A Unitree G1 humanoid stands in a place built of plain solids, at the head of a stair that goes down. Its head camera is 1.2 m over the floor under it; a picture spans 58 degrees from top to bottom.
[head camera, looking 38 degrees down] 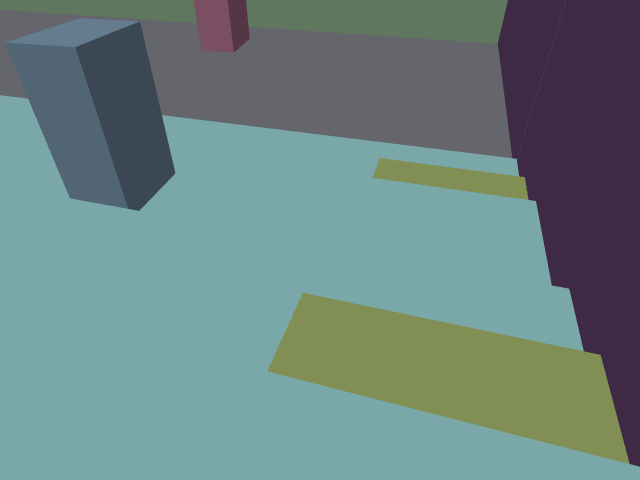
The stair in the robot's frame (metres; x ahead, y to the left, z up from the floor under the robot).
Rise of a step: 0.11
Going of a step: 0.48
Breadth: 1.15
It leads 16 degrees to the right of straight ahead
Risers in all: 3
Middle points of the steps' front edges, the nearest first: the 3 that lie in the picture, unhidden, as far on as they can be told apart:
0.70 -0.35 0.00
1.16 -0.48 -0.11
1.62 -0.61 -0.22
